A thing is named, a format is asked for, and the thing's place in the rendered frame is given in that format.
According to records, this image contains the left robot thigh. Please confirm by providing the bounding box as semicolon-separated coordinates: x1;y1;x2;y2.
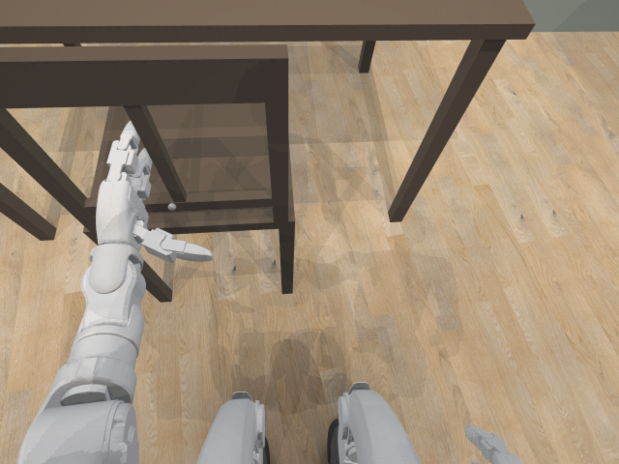
196;398;265;464

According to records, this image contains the chair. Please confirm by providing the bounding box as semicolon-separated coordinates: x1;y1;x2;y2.
0;44;295;303

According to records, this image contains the left robot hand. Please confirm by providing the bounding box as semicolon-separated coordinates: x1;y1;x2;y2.
96;121;213;264

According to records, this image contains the left robot upper arm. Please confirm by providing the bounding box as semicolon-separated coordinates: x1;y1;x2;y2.
22;399;139;464

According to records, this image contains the right robot hand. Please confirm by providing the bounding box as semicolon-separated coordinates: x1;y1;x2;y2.
465;425;523;464

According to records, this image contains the robot thigh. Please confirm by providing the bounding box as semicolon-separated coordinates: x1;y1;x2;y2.
196;398;265;464
338;390;422;464

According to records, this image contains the robot left forearm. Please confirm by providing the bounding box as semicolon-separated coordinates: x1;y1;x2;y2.
16;243;146;464

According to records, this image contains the table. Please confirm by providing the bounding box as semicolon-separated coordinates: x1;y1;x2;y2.
0;0;536;241

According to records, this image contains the right robot thigh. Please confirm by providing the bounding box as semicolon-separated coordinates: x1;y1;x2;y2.
338;390;422;464

